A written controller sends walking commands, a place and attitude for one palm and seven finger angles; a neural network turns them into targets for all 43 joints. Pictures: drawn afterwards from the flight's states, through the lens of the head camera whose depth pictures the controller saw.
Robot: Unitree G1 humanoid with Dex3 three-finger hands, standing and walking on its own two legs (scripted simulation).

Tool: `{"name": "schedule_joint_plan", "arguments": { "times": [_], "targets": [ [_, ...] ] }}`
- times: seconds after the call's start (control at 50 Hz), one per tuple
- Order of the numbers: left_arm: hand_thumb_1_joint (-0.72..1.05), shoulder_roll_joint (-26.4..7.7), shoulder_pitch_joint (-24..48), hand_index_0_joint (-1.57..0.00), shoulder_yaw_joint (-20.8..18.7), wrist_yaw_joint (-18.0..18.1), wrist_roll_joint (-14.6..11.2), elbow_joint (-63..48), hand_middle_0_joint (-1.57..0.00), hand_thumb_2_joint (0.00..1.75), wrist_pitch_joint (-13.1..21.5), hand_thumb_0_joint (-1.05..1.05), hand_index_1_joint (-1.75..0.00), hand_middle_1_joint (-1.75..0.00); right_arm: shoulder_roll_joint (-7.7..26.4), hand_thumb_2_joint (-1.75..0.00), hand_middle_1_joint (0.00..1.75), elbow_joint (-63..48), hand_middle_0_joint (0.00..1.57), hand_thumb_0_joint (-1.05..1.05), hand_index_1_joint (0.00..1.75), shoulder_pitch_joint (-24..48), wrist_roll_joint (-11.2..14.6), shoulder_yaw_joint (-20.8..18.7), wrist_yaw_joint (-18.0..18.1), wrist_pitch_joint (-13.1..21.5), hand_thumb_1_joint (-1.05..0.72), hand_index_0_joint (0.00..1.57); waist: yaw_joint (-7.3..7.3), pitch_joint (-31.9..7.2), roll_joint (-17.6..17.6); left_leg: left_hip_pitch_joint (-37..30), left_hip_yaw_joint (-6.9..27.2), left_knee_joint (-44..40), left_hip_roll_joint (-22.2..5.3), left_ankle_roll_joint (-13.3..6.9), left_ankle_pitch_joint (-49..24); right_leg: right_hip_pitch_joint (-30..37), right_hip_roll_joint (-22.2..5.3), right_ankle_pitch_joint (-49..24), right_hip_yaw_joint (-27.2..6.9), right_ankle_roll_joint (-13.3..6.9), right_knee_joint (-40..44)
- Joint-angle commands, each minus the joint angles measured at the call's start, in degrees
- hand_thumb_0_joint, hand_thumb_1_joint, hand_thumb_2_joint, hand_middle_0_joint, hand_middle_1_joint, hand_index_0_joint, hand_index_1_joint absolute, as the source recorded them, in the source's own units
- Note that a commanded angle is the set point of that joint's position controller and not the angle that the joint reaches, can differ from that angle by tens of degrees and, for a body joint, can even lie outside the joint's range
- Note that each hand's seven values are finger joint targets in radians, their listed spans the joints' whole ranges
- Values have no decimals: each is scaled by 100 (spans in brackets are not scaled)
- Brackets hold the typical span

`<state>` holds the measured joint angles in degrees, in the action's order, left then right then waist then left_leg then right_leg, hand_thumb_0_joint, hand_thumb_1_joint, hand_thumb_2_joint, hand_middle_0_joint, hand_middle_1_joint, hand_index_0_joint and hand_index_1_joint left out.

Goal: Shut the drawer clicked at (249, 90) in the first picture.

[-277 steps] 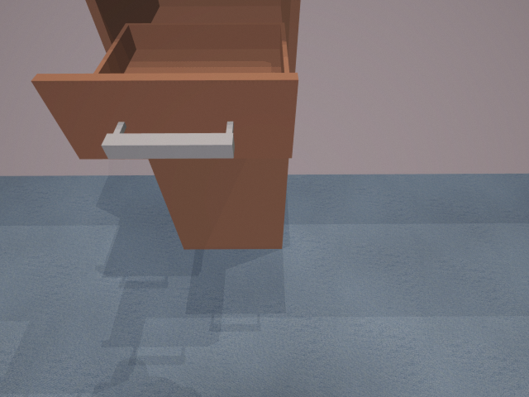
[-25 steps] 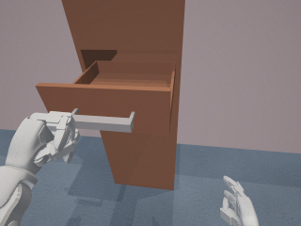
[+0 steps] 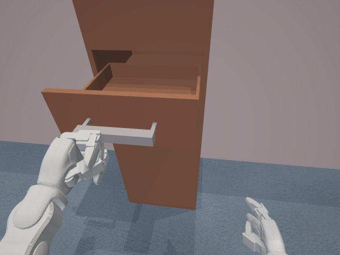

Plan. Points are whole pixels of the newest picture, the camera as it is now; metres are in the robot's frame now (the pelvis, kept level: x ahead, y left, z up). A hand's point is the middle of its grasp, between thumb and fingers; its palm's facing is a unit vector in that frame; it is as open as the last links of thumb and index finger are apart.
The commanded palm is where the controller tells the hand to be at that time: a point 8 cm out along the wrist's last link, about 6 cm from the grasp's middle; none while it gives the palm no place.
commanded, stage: bring the fist close to the handle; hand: left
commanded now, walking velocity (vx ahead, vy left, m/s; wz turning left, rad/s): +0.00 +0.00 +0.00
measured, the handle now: (117, 129) +0.35 +0.19 +0.16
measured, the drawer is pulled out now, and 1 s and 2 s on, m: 0.30 0.30 0.23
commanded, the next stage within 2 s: push the drawer shut in 1.00 s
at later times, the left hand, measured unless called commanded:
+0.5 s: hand (120, 161) +0.25 +0.14 +0.17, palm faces +0.01 -1.00 -0.07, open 3.2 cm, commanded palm +0.22 +0.19 +0.17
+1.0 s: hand (127, 162) +0.25 +0.13 +0.15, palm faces -0.01 -1.00 -0.07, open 3.2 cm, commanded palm +0.23 +0.18 +0.16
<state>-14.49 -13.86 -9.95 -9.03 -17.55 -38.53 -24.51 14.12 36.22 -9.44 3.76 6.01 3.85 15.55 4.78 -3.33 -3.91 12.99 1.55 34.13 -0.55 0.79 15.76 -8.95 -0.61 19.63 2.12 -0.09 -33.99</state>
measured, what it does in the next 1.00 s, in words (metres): stands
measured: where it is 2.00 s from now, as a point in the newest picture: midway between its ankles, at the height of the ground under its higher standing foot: outside the picture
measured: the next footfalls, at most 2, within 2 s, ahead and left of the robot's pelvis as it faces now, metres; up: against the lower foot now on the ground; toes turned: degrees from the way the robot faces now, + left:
none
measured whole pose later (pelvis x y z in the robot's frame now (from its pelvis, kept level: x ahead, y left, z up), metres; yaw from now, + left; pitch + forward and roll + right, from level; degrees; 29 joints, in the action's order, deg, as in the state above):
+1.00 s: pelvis +0.03 -0.01 +0.00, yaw -1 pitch -1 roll +0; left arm -11.0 -18.6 -5.6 -7.7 -13.5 -24.0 -6.9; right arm 14.1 34.7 -12.8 2.1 3.1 3.5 12.4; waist 2.4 -3.7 -4.1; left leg 14.5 1.3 33.8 -1.4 1.8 18.1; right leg -10.8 0.2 22.0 1.8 -1.1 -34.0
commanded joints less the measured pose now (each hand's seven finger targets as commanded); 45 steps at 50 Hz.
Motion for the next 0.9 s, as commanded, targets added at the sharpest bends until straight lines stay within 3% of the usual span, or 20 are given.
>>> {"name": "schedule_joint_plan", "arguments": {
  "times": [0.0, 0.02, 0.04, 0.12, 0.18, 0.24, 0.3, 0.34, 0.4, 0.44, 0.56, 0.64, 0.72, 0.74, 0.78, 0.82, 0.88],
  "targets": [
    [90, -543, 1231, -140, -294, 207, 76, -746, -140, 90, 412, 0, -160, -160, 513, -90, 30, -1070, 20, 0, 30, 1122, 7, -281, 30, 208, -90, 20, -67, 13, 288, -433, -13, -615, 51, -236, -140, -921, 42, -202, 189, 67, 835],
    [90, -455, 1321, -140, -187, 230, 103, -773, -140, 90, 458, 0, -160, -160, 502, -90, 30, -1098, 20, 0, 30, 1139, -1, -284, 29, 186, -90, 20, -94, -9, 299, -466, -17, -615, 59, -248, -159, -924, 40, -225, 188, 66, 831],
    [90, -602, 1198, -140, -302, 258, 110, -753, -140, 90, 515, 0, -160, -160, 546, -90, 30, -1090, 20, 0, 30, 1100, -8, -307, 28, 179, -90, 20, -71, -88, 330, -451, -8, -592, 47, -243, -197, -847, 39, -266, 159, 53, 834],
    [90, -380, 1071, -140, -63, 265, 192, -851, -140, 90, 775, 0, -160, -160, 490, -90, 30, -1190, 20, 0, 30, 985, -21, -320, -9, 106, -90, 20, -119, -337, 185, -591, -59, -561, 27, -227, -476, -772, 51, -574, 218, 33, 709],
    [90, -280, 930, -140, 55, 307, 213, -639, -140, 90, 923, 0, -160, -160, 478, -90, 30, -1186, 20, 0, 30, 913, -34, -321, -13, 84, -90, 20, -146, -173, 309, -456, -46, -565, 16, -220, -407, -822, 57, -527, 227, 39, 741],
    [90, -439, 950, -140, -93, 397, 271, -427, -140, 90, 1070, 0, -160, -160, 504, -90, 30, -1147, 20, 0, 30, 891, -67, -350, 19, 73, -90, 20, -139, -121, 511, -407, -61, -564, 15, -233, -328, -816, 61, -390, 175, 49, 842],
    [90, -333, 958, -140, -26, 416, 320, -358, -140, 90, 1228, 0, -160, -160, 451, -90, 30, -1175, 20, 0, 30, 811, -68, -359, 19, 40, -90, 20, -171, -233, 182, -501, -127, -534, 31, -215, -515, -795, 45, -629, 170, 29, 781],
    [90, -442, 825, -140, -131, 420, 312, -173, -140, 90, 1336, 0, -160, -160, 499, -90, 30, -1138, 20, 0, 30, 772, -88, -392, 41, 42, -90, 20, -174, -279, 560, -473, -143, -471, 18, -238, -626, -713, 47, -790, 129, 50, 833],
    [90, -264, 940, -140, 50, 339, 314, -178, -140, 90, 1539, 0, -160, -160, 462, -90, 30, -1166, 20, 0, 30, 691, -88, -402, 33, 83, -90, 20, -217, -399, 276, -564, -180, -433, 48, -227, -815, -685, 37, -1119, 133, 44, 733],
    [90, -398, 704, -140, -95, 321, 315, 29, -140, 90, 1645, 0, -160, -160, 498, -90, 30, -1111, 20, 0, 30, 628, -102, -427, 34, 104, -90, 20, -189, -433, 415, -522, -187, -400, 36, -232, -912, -610, 44, -1279, 125, 43, 730],
    [90, -174, 758, -140, 161, 307, 388, 221, -140, 90, 1949, 0, -160, -160, 463, -90, 30, -1134, 20, 0, 30, 537, -126, -467, 21, 101, -90, 20, -270, -319, 361, -488, -240, -343, 57, -236, -1017, -706, 33, -1521, 102, 58, 684],
    [90, -411, 822, -140, -34, 379, 437, 184, -140, 90, 2166, 0, -160, -160, 470, -90, 30, -1125, 20, 0, 30, 526, -159, -478, 32, 103, -90, 20, -239, -439, 438, -478, -241, -336, 61, -243, -970, -630, 26, -1452, 64, 59, 691],
    [90, -354, 626, -140, -108, 319, 371, 244, -140, 90, 2229, 0, -160, -160, 433, -90, 30, -1142, 20, 0, 30, 496, -146, -464, 2, 94, -90, 20, -219, -582, 316, -502, -279, -299, 73, -229, -1224, -500, 11, -1927, 75, 59, 588],
    [90, -408, 551, -140, -168, 308, 358, 394, -140, 90, 2207, 0, -160, -160, 462, -90, 30, -1107, 20, 0, 30, 499, -144, -474, 6, 74, -90, 20, -218, -487, 525, -444, -260, -301, 56, -240, -1206, -499, 21, -1893, 80, 63, 639],
    [90, -394, 498, -140, -210, 234, 300, 481, -140, 90, 2167, 0, -160, -160, 465, -90, 30, -1112, 20, 0, 30, 489, -132, -490, 12, 55, -90, 20, -225, -482, 515, -446, -295, -284, 64, -243, -1254, -491, 9, -2073, 42, 89, 642],
    [90, -259, 513, -140, -42, 153, 290, 256, -140, 90, 2144, 0, -160, -160, 448, -90, 30, -1168, 20, 0, 30, 494, -119, -486, -1, 62, -90, 20, -234, -649, 295, -555, -299, -267, 76, -239, -1420, -447, 7, -2285, 86, 81, 546],
    [90, -164, 451, -140, 103, 112, 291, 183, -140, 90, 2119, 0, -160, -160, 447, -90, 30, -1187, 20, 0, 30, 485, -119, -486, -12, 54, -90, 20, -261, -546, 441, -527, -273, -255, 72, -252, -1415, -526, 17, -2292, 107, 90, 555]
  ]
}}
